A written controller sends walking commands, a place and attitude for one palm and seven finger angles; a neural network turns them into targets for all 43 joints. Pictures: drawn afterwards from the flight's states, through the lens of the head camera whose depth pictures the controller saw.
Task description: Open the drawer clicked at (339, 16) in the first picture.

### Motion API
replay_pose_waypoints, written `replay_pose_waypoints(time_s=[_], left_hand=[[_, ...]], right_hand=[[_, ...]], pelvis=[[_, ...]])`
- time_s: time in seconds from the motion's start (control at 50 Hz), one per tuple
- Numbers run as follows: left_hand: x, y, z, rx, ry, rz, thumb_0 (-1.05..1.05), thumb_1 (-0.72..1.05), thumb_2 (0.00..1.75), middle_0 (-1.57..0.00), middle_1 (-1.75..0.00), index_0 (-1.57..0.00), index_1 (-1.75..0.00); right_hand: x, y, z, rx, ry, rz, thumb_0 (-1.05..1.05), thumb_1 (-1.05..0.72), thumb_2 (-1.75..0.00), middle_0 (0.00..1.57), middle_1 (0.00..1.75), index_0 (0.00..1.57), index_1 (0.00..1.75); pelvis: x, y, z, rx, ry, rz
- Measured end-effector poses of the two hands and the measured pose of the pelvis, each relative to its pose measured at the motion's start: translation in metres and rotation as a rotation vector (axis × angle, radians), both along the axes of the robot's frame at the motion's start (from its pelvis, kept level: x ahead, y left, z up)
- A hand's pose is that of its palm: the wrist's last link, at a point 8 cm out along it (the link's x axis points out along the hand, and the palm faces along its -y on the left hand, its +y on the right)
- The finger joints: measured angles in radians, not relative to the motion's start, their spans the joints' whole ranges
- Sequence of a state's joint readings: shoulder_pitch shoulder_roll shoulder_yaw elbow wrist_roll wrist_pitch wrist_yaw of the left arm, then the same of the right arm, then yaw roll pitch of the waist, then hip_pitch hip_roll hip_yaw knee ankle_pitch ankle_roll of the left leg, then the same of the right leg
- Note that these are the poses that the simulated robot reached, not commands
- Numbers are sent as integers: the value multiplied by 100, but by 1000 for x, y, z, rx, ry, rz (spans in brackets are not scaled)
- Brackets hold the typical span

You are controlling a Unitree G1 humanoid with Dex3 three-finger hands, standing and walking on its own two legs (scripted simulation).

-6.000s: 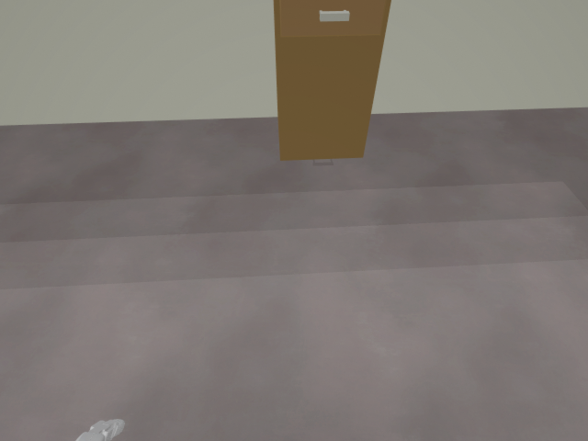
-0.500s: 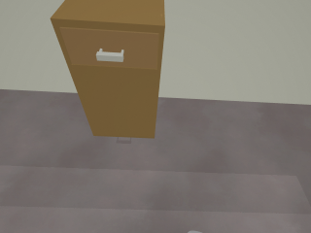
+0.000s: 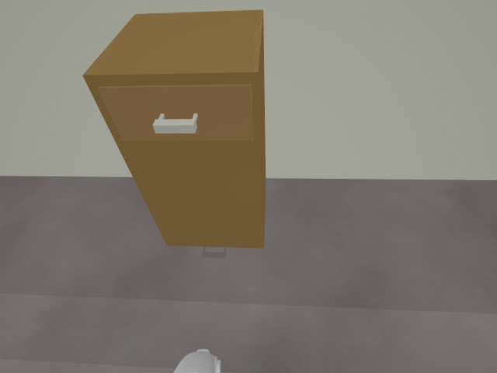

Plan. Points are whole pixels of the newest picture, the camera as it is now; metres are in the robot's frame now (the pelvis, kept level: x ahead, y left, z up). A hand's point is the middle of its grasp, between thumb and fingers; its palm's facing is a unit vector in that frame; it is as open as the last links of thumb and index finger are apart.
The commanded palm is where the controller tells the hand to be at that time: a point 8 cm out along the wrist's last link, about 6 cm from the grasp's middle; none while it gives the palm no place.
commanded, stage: take the last steps up to it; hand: left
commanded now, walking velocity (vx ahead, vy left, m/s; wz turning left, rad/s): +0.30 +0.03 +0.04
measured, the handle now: (177, 121) +0.75 +0.25 -0.03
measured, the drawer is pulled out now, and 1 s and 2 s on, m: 0.00 0.00 0.00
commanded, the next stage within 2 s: come to a stop and stand still in 0.40 s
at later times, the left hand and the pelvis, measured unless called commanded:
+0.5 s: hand (140, 337) +0.22 +0.25 -0.18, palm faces +0.06 -0.98 -0.19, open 7.3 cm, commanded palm none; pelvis +0.18 +0.07 -0.01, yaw -1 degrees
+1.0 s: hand (152, 307) +0.28 +0.24 -0.18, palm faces +0.03 -0.97 -0.25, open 7.3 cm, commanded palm none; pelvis +0.19 +0.06 -0.02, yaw +0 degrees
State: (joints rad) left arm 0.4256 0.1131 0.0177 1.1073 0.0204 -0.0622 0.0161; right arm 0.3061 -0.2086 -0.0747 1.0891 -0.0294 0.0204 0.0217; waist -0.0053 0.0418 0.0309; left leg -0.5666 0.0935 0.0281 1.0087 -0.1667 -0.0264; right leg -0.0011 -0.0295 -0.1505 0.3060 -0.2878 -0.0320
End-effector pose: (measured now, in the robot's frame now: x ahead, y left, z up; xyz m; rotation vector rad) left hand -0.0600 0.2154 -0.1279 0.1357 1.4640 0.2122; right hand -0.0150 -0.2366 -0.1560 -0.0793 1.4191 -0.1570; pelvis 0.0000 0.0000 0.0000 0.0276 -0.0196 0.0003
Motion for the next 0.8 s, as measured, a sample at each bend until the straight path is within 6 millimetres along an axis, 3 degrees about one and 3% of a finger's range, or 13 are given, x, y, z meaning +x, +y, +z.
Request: replay_pose_waypoints(time_s=[0.08,0.18,0.24,0.3,0.36,0.44,0.5,0.58,0.68,0.74,0.8], left_hand=[[-13,-7,-2,-37,96,60,0,92,90,-20,-30,-20,-30],[-10,-3,-11,-85,202,121,0,91,90,-21,-30,-20,-30],[8,10,-26,-112,251,130,0,91,90,-21,-30,-21,-30],[50,31,-33,-108,218,106,1,91,90,-21,-30,-21,-30],[115,54,-35,-82,105,57,1,91,90,-21,-30,-20,-30],[210,76,-30,-42,-81,-9,1,92,90,-20,-30,-20,-30],[272,84,-22,-15,-198,-42,0,92,90,-20,-30,-20,-30],[335,82,-11,9,-290,-87,0,93,90,-20,-30,-20,-30],[381,61,-13,35,-318,-144,0,92,90,-20,-30,-20,-30],[387,47,-14,32,-292,-169,0,92,90,-20,-30,-20,-30],[381,40,-14,27,-276,-152,0,92,90,-20,-30,-20,-30]], right_hand=[[58,12,-2,1,-33,53,1,-91,-90,19,30,19,30],[154,43,-4,-2,-128,136,1,-91,-90,19,30,19,30],[210,64,-8,-25,-226,164,1,-91,-90,19,30,20,30],[240,80,-2,-35,-287,151,1,-91,-90,20,30,20,30],[248,87,8,-41,-298,104,0,-91,-90,20,30,20,30],[252,77,19,-85,-300,55,-3,-95,-90,20,30,20,30],[246,72,17,-85,-244,43,-2,-94,-90,20,30,20,30],[230,70,7,-60,-143,18,-1,-93,-90,20,30,20,30],[215,67,-14,-7,-17,-32,0,-91,-90,20,30,20,30],[212,63,-22,14,33,-64,0,-91,-90,20,30,20,30],[213,58,-22,14,66,-51,1,-91,-90,20,30,20,30]], pelvis=[[28,10,-4,-9,13,12],[70,32,-15,-24,28,21],[98,49,-28,-27,29,18],[118,61,-27,-24,12,0],[138,66,-18,-18,1,-15],[162,70,-9,-9,-4,-21],[179,68,-7,-3,-5,-22],[201,61,-8,5,-9,-17],[227,44,-18,20,-18,-25],[230,38,-21,2,-10,-13],[225,36,-19,6,-6,0]])
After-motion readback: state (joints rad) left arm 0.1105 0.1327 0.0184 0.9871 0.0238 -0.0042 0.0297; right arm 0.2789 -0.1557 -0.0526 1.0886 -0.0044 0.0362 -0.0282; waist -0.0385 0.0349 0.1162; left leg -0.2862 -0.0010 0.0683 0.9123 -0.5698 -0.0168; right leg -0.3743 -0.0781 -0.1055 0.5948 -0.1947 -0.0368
